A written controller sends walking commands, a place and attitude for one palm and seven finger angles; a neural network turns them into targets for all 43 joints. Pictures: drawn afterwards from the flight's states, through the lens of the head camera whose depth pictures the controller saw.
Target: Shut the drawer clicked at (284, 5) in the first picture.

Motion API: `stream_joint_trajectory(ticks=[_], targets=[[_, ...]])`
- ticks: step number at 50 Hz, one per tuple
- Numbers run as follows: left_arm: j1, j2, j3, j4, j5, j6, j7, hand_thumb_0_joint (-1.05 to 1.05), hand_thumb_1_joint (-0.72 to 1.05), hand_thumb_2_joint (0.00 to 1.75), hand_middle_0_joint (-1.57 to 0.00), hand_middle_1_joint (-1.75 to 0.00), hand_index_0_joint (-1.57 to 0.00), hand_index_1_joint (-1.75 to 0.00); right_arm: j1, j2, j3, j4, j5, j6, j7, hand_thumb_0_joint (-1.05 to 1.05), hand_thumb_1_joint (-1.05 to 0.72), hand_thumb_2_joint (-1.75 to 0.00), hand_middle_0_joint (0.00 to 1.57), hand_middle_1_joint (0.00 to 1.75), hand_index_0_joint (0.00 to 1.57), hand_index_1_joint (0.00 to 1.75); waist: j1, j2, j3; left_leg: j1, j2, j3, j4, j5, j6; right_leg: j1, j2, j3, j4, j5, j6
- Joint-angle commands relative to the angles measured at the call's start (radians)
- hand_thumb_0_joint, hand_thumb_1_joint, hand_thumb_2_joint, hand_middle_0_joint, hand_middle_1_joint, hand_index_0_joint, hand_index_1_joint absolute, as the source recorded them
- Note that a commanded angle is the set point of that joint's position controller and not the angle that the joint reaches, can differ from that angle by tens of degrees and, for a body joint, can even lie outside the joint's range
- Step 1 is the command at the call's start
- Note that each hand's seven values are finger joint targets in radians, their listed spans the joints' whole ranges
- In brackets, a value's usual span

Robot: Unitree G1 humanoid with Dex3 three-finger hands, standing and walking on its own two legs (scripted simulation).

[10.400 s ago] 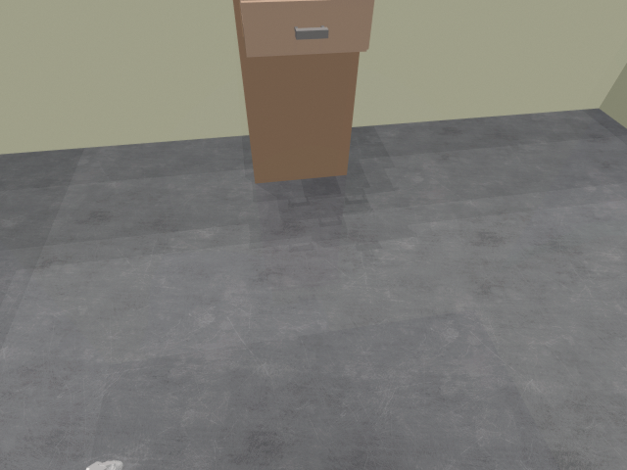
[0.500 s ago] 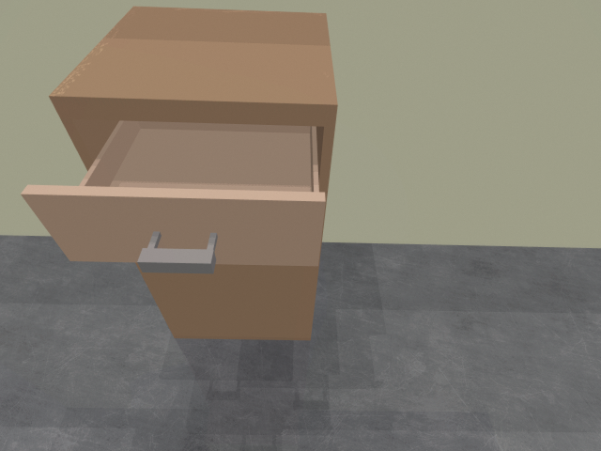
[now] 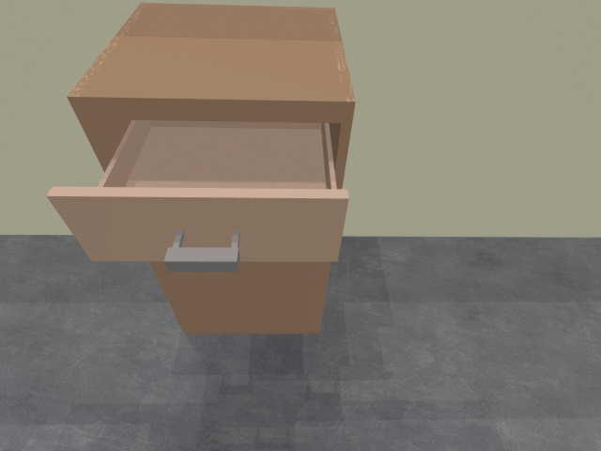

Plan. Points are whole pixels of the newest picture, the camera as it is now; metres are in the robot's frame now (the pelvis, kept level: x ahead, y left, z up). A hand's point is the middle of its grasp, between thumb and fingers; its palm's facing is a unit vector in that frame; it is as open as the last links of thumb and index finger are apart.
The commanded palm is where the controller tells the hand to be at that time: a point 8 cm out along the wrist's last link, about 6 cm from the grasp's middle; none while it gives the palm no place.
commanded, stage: come to a stop and stand still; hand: left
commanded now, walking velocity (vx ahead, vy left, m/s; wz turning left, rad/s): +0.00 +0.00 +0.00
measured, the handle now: (205, 248) +0.39 +0.18 +0.02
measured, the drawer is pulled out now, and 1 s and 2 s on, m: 0.19 0.19 0.19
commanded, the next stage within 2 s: look again from close up in 0.20 s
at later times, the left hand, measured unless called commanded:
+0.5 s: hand out of the picture -0.02 +0.18 -0.18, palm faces +0.02 -0.98 -0.17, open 7.4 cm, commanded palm none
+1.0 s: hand out of the picture +0.01 +0.18 -0.16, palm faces +0.12 -0.97 -0.20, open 7.3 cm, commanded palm +0.10 +0.21 -0.06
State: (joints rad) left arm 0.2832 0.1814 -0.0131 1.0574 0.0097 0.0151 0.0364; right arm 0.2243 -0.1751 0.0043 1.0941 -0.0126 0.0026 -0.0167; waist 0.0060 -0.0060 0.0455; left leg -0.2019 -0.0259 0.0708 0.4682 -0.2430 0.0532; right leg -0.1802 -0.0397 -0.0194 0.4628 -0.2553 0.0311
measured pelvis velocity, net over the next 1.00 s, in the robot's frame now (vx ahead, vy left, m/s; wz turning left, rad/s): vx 0.00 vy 0.01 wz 0.00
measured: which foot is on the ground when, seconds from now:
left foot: down 0.00-1.00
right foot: down 0.00-1.00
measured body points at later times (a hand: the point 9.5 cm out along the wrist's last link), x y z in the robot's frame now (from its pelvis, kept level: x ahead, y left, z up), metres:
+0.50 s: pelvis +0.00 +0.01 +0.00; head +0.00 +0.02 +0.45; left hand -0.02 +0.23 -0.16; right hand +0.00 -0.21 -0.16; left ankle +0.01 +0.08 -0.74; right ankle +0.00 -0.14 -0.74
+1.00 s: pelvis +0.00 +0.01 +0.00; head +0.00 +0.01 +0.45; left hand +0.01 +0.23 -0.15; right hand +0.00 -0.21 -0.15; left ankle +0.01 +0.08 -0.74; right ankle +0.00 -0.14 -0.74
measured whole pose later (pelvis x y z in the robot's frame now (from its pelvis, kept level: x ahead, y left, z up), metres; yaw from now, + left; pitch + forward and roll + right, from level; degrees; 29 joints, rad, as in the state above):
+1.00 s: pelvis +0.00 +0.01 +0.00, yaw +0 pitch -1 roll +0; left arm 0.43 0.14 0.00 0.77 -0.04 0.09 0.08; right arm 0.33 -0.15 0.02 1.04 0.01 -0.05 -0.04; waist 0.00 -0.01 0.03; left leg -0.21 -0.04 0.08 0.46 -0.23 0.06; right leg -0.20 -0.05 -0.01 0.47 -0.25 0.03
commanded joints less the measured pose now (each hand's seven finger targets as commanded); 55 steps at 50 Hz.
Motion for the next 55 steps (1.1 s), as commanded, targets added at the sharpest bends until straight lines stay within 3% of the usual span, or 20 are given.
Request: stream_joint_trajectory(ticks=[1, 14, 27, 46, 47, 48, 49, 50, 51, 52, 53, 54, 55], targets=[[0.055, 0.091, 0.016, -0.019, 0.005, -0.024, 0.006, 0.00, 0.90, 0.90, -0.20, -0.30, -0.20, -0.30, 0.023, -0.120, -0.020, -0.023, 0.003, -0.022, -0.006, 0.00, -0.90, -0.90, 0.20, 0.30, 0.20, 0.30, -0.004, 0.011, 0.003, 0.009, 0.128, -0.140, -0.141, 0.105, -0.005, -0.023, -0.062, 0.057, -0.077, 0.080, -0.035], [0.094, 0.056, 0.013, 0.028, 0.007, -0.024, 0.010, 0.00, 0.90, 0.90, -0.20, -0.30, -0.20, -0.30, 0.053, -0.102, -0.020, 0.011, 0.005, -0.022, -0.010, 0.00, -0.90, -0.90, 0.20, 0.30, 0.20, 0.30, -0.005, 0.014, 0.034, 0.000, 0.126, -0.154, -0.186, 0.038, -0.006, -0.029, -0.065, 0.049, -0.086, 0.068, -0.031], [0.108, 0.043, 0.015, 0.038, 0.007, -0.027, 0.012, 0.00, 0.90, 0.90, -0.20, -0.30, -0.20, -0.30, 0.081, -0.084, -0.020, 0.027, 0.006, -0.024, -0.011, 0.00, -0.90, -0.90, 0.20, 0.30, 0.20, 0.30, -0.006, 0.001, 0.034, 0.018, 0.123, -0.139, -0.175, 0.081, -0.009, -0.033, -0.069, 0.052, -0.094, 0.085, -0.031], [0.117, 0.029, 0.017, 0.042, 0.008, -0.028, 0.012, 0.00, 0.90, 0.90, -0.20, -0.30, -0.20, -0.30, 0.104, -0.068, -0.021, 0.035, 0.006, -0.024, -0.012, 0.00, -0.90, -0.90, 0.20, 0.30, 0.20, 0.30, -0.007, -0.004, 0.049, 0.011, 0.122, -0.139, -0.189, 0.043, -0.012, -0.050, -0.066, 0.061, -0.102, 0.075, -0.035], [0.129, 0.075, 0.008, 0.059, 0.022, -0.048, 0.043, 0.00, 0.90, 0.90, -0.20, -0.30, -0.20, -0.30, 0.045, -0.104, -0.012, -0.052, 0.012, -0.039, -0.002, 0.00, -0.90, -0.90, 0.20, 0.30, 0.20, 0.30, 0.012, -0.077, 0.066, -0.078, 0.144, -0.120, 0.000, 0.226, -0.034, -0.042, -0.087, 0.060, -0.088, 0.200, -0.037], [-0.583, 0.267, 0.117, -1.495, -0.174, -0.259, 0.044, 0.00, 0.90, 0.90, -0.22, -0.32, -0.22, -0.32, 0.069, -0.262, -0.036, -0.418, 0.057, -0.172, -0.047, 0.00, -0.90, -0.90, 0.20, 0.30, 0.20, 0.30, -0.121, 0.109, -0.465, 0.262, 0.052, -0.110, -0.084, 0.175, -0.058, -0.019, 0.029, -0.045, 0.020, 0.165, -0.044], [-0.200, 0.197, 0.089, -1.298, -0.106, -0.214, 0.100, 0.00, 0.90, 0.90, -0.24, -0.34, -0.24, -0.34, -0.018, -0.188, -0.005, -0.367, 0.055, -0.278, -0.072, 0.00, -0.90, -0.90, 0.20, 0.30, 0.20, 0.30, -0.020, 0.256, -0.449, 0.253, 0.102, -0.128, -0.115, 0.153, -0.075, -0.085, 0.041, -0.050, 0.116, -0.003, -0.067], [0.081, 0.004, -0.025, -1.124, -0.120, -0.079, 0.141, 0.00, 0.90, 0.90, -0.26, -0.37, -0.26, -0.37, -0.017, -0.132, -0.022, -0.368, 0.073, -0.316, -0.063, 0.00, -0.90, -0.90, 0.20, 0.30, 0.20, 0.30, -0.041, 0.197, -0.232, 0.063, 0.104, -0.163, -0.171, 0.000, -0.100, -0.181, 0.035, -0.068, 0.158, -0.112, -0.054], [0.091, -0.124, -0.122, -1.144, -0.148, -0.068, 0.130, 0.00, 0.90, 0.90, -0.28, -0.39, -0.28, -0.39, 0.013, -0.150, -0.014, -0.356, 0.078, -0.330, -0.058, 0.00, -0.90, -0.90, 0.20, 0.30, 0.20, 0.30, -0.050, 0.132, -0.108, -0.026, 0.081, -0.152, -0.139, -0.111, -0.068, -0.193, 0.031, -0.068, 0.132, -0.062, -0.050], [0.065, -0.102, -0.119, -1.232, -0.170, -0.111, 0.119, 0.00, 0.90, 0.90, -0.30, -0.41, -0.30, -0.41, -0.008, -0.180, -0.026, -0.411, 0.077, -0.353, -0.061, 0.00, -0.90, -0.90, 0.20, 0.30, 0.20, 0.30, -0.055, 0.118, -0.044, -0.089, 0.068, -0.158, -0.083, -0.154, -0.054, -0.195, 0.029, -0.075, 0.083, -0.058, -0.049], [0.060, -0.046, -0.078, -1.219, -0.153, -0.153, 0.117, 0.00, 0.90, 0.90, -0.32, -0.43, -0.32, -0.43, -0.012, -0.205, -0.033, -0.432, 0.058, -0.367, -0.057, 0.00, -0.90, -0.90, 0.20, 0.30, 0.20, 0.30, -0.079, 0.045, -0.032, -0.143, 0.053, -0.165, -0.030, -0.183, -0.048, -0.236, 0.031, -0.077, 0.072, -0.092, -0.047], [0.078, -0.054, -0.059, -1.172, -0.147, -0.205, 0.102, 0.00, 0.90, 0.90, -0.34, -0.45, -0.34, -0.45, -0.018, -0.203, -0.041, -0.457, 0.041, -0.370, -0.050, 0.00, -0.90, -0.90, 0.20, 0.30, 0.20, 0.30, -0.086, -0.083, 0.005, -0.203, 0.047, -0.172, 0.024, -0.195, -0.049, -0.304, 0.041, -0.095, 0.100, -0.134, -0.046], [0.138, -0.082, -0.052, -1.098, -0.147, -0.262, 0.068, 0.00, 0.90, 0.90, -0.36, -0.47, -0.36, -0.47, -0.025, -0.201, -0.055, -0.484, 0.037, -0.370, -0.036, 0.00, -0.90, -0.90, 0.20, 0.30, 0.20, 0.30, -0.061, -0.153, 0.003, -0.249, 0.041, -0.161, 0.070, -0.189, -0.057, -0.340, 0.045, -0.104, 0.132, -0.169, -0.048]])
